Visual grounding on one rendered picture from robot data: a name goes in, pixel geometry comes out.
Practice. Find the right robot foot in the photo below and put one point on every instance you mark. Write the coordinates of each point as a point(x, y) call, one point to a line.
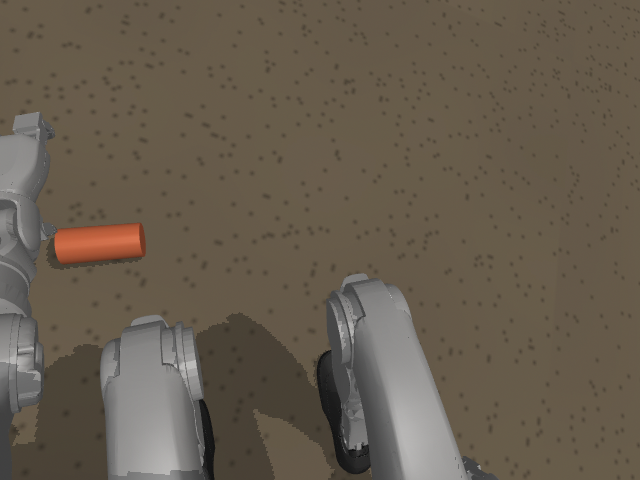
point(352, 461)

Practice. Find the right robot hand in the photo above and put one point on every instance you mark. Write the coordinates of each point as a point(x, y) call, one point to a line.
point(474, 471)

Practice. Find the left robot foot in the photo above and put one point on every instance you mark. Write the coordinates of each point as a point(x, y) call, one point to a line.
point(209, 442)

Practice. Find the left robot hand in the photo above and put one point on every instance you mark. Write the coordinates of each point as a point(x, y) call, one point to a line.
point(24, 161)

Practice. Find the can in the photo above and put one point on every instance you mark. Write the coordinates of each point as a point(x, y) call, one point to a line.
point(99, 243)

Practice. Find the left robot arm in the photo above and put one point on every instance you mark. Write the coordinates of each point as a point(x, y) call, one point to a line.
point(21, 354)

